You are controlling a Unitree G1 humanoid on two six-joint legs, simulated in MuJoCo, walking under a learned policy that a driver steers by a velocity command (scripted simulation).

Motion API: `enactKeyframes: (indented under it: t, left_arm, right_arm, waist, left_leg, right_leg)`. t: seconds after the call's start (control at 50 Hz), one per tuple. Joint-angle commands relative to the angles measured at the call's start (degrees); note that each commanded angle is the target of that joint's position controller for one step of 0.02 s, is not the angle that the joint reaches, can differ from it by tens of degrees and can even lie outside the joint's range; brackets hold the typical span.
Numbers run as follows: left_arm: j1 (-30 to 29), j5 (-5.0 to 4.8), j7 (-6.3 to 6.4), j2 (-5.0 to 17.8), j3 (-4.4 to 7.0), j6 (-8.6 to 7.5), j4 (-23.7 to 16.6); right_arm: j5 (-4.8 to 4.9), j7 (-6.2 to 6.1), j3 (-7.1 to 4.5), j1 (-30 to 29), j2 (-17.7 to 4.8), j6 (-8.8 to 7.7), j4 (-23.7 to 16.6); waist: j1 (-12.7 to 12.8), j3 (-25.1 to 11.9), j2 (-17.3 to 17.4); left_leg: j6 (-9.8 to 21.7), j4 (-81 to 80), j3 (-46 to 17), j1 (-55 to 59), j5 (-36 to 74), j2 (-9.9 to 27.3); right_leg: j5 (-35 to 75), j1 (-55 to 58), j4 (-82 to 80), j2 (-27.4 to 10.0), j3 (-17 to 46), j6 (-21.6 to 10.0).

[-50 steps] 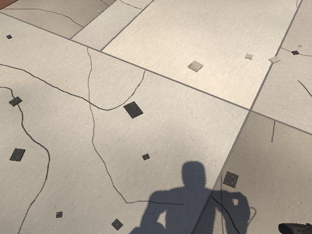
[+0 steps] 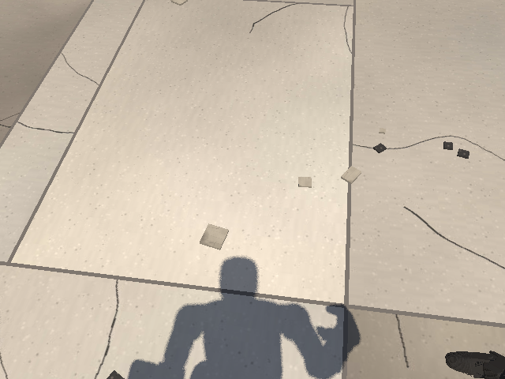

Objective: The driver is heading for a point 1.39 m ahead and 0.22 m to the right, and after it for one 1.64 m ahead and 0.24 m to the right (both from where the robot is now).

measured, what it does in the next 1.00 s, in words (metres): walks ahead, turning right: left foot, then right foot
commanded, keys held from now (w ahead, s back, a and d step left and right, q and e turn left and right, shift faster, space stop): w+e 0.54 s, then w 0.46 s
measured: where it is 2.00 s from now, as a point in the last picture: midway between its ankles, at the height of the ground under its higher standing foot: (393, 190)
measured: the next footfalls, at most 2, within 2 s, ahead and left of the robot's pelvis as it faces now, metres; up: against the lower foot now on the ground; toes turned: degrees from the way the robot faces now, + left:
left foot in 0.10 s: +0.24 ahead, +0.15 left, +0.00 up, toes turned -8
right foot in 0.64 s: +0.45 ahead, -0.18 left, +0.00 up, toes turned -25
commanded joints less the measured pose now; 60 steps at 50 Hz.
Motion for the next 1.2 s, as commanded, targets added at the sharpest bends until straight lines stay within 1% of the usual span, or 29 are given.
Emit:
enactKeyframes:
  t: [0.02, 0.08, 0.1, 0.12, 0.14, 0.16, 0.18, 0.2, 0.22, 0.28, 0.36, 0.44, 0.54, 0.58, 0.62, 0.64, 0.66, 0.68, 0.7, 0.72, 0.74, 0.76, 0.86, 0.96, 1.06, 1.12, 1.16, 1.18, 1.2]
  left_arm:
    - [1.94, -0.39, 0.56, 9.11, 2.64, -0.11, -2.62]
    - [0.16, 0.02, 0.60, 7.88, 2.44, 0.08, -3.26]
    - [0.13, 0.37, 0.40, 5.21, 1.50, -0.13, -3.83]
    - [2.22, 1.64, 0.38, 1.33, 0.13, -0.29, -4.78]
    - [8.83, -0.89, 0.29, 0.98, -0.27, -0.86, -6.95]
    - [7.41, -1.35, 0.54, 7.22, 0.90, -0.75, -4.82]
    - [1.35, -0.76, 0.43, 9.27, 1.60, -0.41, -5.56]
    - [-1.17, -0.13, 0.44, 8.38, 1.59, -0.11, -5.99]
    - [-2.80, 0.33, 0.28, 7.80, 1.80, -0.07, -6.66]
    - [-2.18, -0.43, -0.47, 4.76, 1.47, 0.73, -7.05]
    - [-6.03, 0.05, -0.69, 3.16, 0.86, 1.11, -8.54]
    - [-11.79, 0.01, -2.01, 2.01, 0.24, 0.38, -9.47]
    - [-17.60, -0.22, -3.63, 2.32, 0.25, 0.21, -12.07]
    - [-15.22, 0.30, -3.65, 3.78, 1.12, 0.38, -12.24]
    - [-0.32, 0.34, -2.78, 8.06, 3.81, 0.72, -8.31]
    - [8.73, 0.30, -1.54, 12.35, 5.16, 1.26, -6.13]
    - [6.19, 0.18, -1.49, 17.70, 5.16, 0.50, -6.64]
    - [7.84, 0.27, -1.85, 11.80, 3.79, -0.13, -7.03]
    - [5.00, 0.66, -2.05, 10.10, 3.03, -0.82, -6.34]
    - [1.25, 0.50, -2.02, 8.61, 2.46, -1.16, -6.17]
    - [-2.06, 0.82, -2.01, 6.66, 1.79, -1.32, -6.34]
    - [-3.65, 1.50, -1.91, 5.44, 1.28, -1.64, -6.67]
    - [-2.64, 1.26, -1.15, 6.82, 1.57, -3.08, -3.94]
    - [1.09, 0.81, -0.30, 7.89, 1.64, -2.64, -0.94]
    - [5.13, 0.25, -0.07, 8.88, 2.10, -1.74, 2.65]
    - [4.25, 0.24, 0.39, 9.88, 2.48, -0.91, 3.54]
    - [3.25, 0.82, 0.70, 8.36, 1.62, -0.34, 3.18]
    - [9.70, 1.52, 0.38, 3.23, -0.09, -1.05, 1.74]
    - [11.82, 1.05, 0.03, 1.27, -0.91, -2.13, 2.81]
  right_arm:
    - [0.72, 0.54, -1.72, -4.22, -5.86, -1.42, -4.62]
    - [0.81, 0.53, -3.20, 2.44, -8.02, -2.26, -3.04]
    - [-0.01, 0.15, -4.06, 8.37, -9.89, -2.60, -2.27]
    - [-0.49, -0.37, -4.80, 16.61, -13.12, -2.44, -1.61]
    - [-0.84, 0.25, -5.68, 19.37, -16.79, -1.61, 0.71]
    - [0.10, 0.41, -4.40, 16.31, -10.62, -1.49, -1.02]
    - [0.21, 0.04, -3.55, 14.29, -7.76, -1.06, -1.30]
    - [-0.35, 0.01, -3.05, 11.94, -6.85, -0.79, -1.40]
    - [-0.51, -0.12, -2.69, 10.42, -5.60, -0.64, -0.83]
    - [-0.27, -0.36, -2.57, 10.06, -4.95, -1.14, 0.56]
    - [-0.32, -0.55, -3.51, 10.81, -7.59, -1.13, 2.68]
    - [0.03, -0.84, -3.72, 11.13, -9.04, -0.32, 4.22]
    - [1.36, -0.84, -4.45, 13.86, -11.48, 1.08, 6.48]
    - [2.09, -0.99, -4.87, 14.24, -13.09, 1.64, 7.01]
    - [2.31, -1.25, -4.42, 13.71, -12.65, 2.10, 7.32]
    - [0.37, -1.22, -2.85, 14.75, -8.96, 1.66, 6.33]
    - [-0.60, -0.14, -0.40, 21.16, -2.26, 0.22, 3.97]
    - [1.82, 0.51, -1.80, 14.55, -8.62, -1.17, 4.62]
    - [3.44, 0.68, -2.24, 8.89, -10.00, -1.77, 2.50]
    - [2.62, 0.23, -1.90, 7.69, -8.94, -2.00, 2.50]
    - [1.29, -0.07, -2.10, 7.72, -8.83, -1.78, 3.13]
    - [1.06, 0.03, -2.25, 9.69, -8.70, -1.14, 3.77]
    - [0.10, -0.23, -1.59, 7.77, -5.21, 1.10, 3.63]
    - [0.55, 0.83, -0.62, -1.54, -3.03, 0.25, 1.57]
    - [0.93, 2.34, -0.68, -6.94, -4.08, -0.38, -0.79]
    - [0.74, 2.69, -1.41, -2.84, -5.93, -0.65, -0.12]
    - [0.32, 1.89, -3.54, 11.76, -10.22, -0.65, 3.82]
    - [-0.78, 1.47, -4.78, 19.14, -15.71, -0.56, 4.66]
    - [0.30, 1.88, -4.47, 22.52, -13.95, -0.28, 6.24]
  waist:
    - [-0.06, -3.38, -7.20]
    - [-4.56, -4.49, -8.99]
    - [-7.51, -9.06, -7.34]
    - [-9.51, -17.16, 1.86]
    - [-5.51, -20.03, 22.51]
    - [-7.28, -13.96, 12.06]
    - [-8.52, -8.11, 6.81]
    - [-7.56, -5.11, 2.71]
    - [-6.72, -2.85, 2.91]
    - [-5.20, -1.74, 5.47]
    - [-5.53, -0.69, 2.77]
    - [-7.52, 0.73, 2.19]
    - [-8.50, 2.80, 2.34]
    - [-5.89, 0.18, 3.88]
    - [2.91, -7.91, 2.58]
    - [5.88, -13.89, -4.65]
    - [-1.73, -21.28, -17.29]
    - [3.53, -23.54, -9.00]
    - [3.34, -14.03, -8.02]
    - [0.83, -9.43, -4.01]
    - [-1.30, -6.32, -3.73]
    - [-3.33, -5.72, -4.81]
    - [-4.42, -2.14, -3.59]
    - [-0.75, 0.54, -4.31]
    - [0.62, 2.52, -4.86]
    - [-2.33, -0.18, -6.58]
    - [-9.58, -10.60, -5.30]
    - [-8.79, -20.94, 5.01]
    - [-9.16, -26.39, 14.27]
  left_leg:
    - [0.74, -5.49, 1.91, 10.14, 1.89, -3.71]
    - [4.21, -8.95, 2.42, 18.72, -2.68, -3.57]
    - [6.75, -8.84, -0.38, 28.92, -4.14, 0.34]
    - [9.95, -8.98, -11.96, 43.22, -7.94, 11.02]
    - [19.12, -16.68, -41.24, 54.15, -26.41, 21.56]
    - [17.64, -19.38, -40.14, 49.89, -36.67, 19.82]
    - [15.07, -18.94, -29.14, 44.01, -32.72, 17.25]
    - [13.98, -19.41, -21.63, 37.79, -23.61, 14.69]
    - [13.87, -20.29, -16.33, 33.93, -17.18, 12.61]
    - [14.08, -23.72, -6.61, 29.59, -8.91, 10.41]
    - [15.54, -25.82, 0.44, 31.52, -0.58, 11.72]
    - [13.69, -25.84, 8.79, 32.94, 3.46, 10.16]
    - [11.90, -23.10, 13.56, 38.95, 11.23, 12.22]
    - [11.24, -16.35, 15.11, 40.51, 30.23, 12.61]
    - [9.09, 2.35, 17.92, 34.84, 37.52, 10.12]
    - [6.88, 19.93, 18.10, 19.76, 14.43, 7.51]
    - [3.96, 38.90, 11.15, -1.68, -33.89, -3.46]
    - [4.45, 43.77, 1.87, -6.52, -32.50, -2.25]
    - [5.32, 42.90, 2.74, -10.08, -27.56, -0.09]
    - [5.64, 38.39, 2.95, -8.18, -22.44, 2.57]
    - [5.24, 34.44, 3.13, -4.94, -19.63, 4.05]
    - [4.96, 32.78, 2.54, -1.05, -17.41, 5.09]
    - [1.87, 21.76, 3.51, -1.89, -8.29, 5.24]
    - [2.14, 3.00, 5.41, 0.33, 7.81, 2.37]
    - [4.90, -4.83, 4.77, -1.86, 4.34, 0.66]
    - [7.53, -6.56, 6.57, 4.60, -2.78, -1.68]
    - [11.22, -6.03, 7.20, 27.42, -0.19, -1.98]
    - [19.31, -4.26, -13.70, 51.68, -2.41, 12.62]
    - [23.99, -14.24, -34.89, 60.10, -14.89, 18.55]
  right_leg:
    - [9.26, -3.13, -2.33, -12.70, 11.65, -7.21]
    - [9.11, -2.02, 4.40, -12.61, 14.85, -4.76]
    - [8.97, -4.77, 13.37, -9.67, 12.20, -2.75]
    - [-5.67, -12.34, 30.45, -4.72, 5.68, -0.17]
    - [-20.24, -32.37, 47.06, -0.98, 0.75, 2.19]
    - [-15.94, -37.23, 53.15, -5.15, 2.79, 3.17]
    - [-10.63, -38.01, 54.18, -6.90, 0.98, 3.49]
    - [-6.84, -35.74, 52.72, -8.76, -0.12, 3.79]
    - [-4.37, -34.75, 49.80, -10.27, -0.02, 3.93]
    - [-1.83, -31.38, 45.86, -12.25, -1.94, 4.36]
    - [4.53, -34.95, 37.56, -13.09, -2.43, 5.66]
    - [15.04, -32.09, 24.73, -12.40, -5.83, 5.05]
    - [11.75, -29.22, 15.55, -10.48, -10.25, 1.95]
    - [5.54, -22.10, 14.02, -6.89, -12.75, -0.62]
    - [9.38, -0.15, 8.35, -2.56, -13.85, -4.38]
    - [11.89, 18.27, 9.15, -11.43, -0.76, -7.50]
    - [1.75, 32.76, 2.09, -26.32, 31.91, -18.42]
    - [-4.03, 31.60, -3.77, -27.17, 35.27, -17.57]
    - [0.28, 24.40, -4.52, -25.13, 25.90, -14.77]
    - [6.00, 16.01, -4.79, -22.60, 18.93, -12.69]
    - [12.46, 9.01, -5.77, -20.44, 13.61, -11.50]
    - [16.00, 4.54, -7.40, -19.17, 10.76, -11.14]
    - [22.85, -1.04, -12.87, -17.55, 2.77, -11.41]
    - [17.97, -0.15, -13.77, -15.02, -2.77, -8.01]
    - [18.60, 9.23, -10.12, -19.47, -0.72, -7.23]
    - [32.18, 13.28, -4.04, -20.19, -0.67, -5.32]
    - [40.76, 7.19, 14.55, -15.16, -4.72, -2.34]
    - [20.32, -13.43, 36.45, -8.60, -7.05, 1.47]
    - [-18.16, -26.65, 48.47, -1.49, -2.16, 3.16]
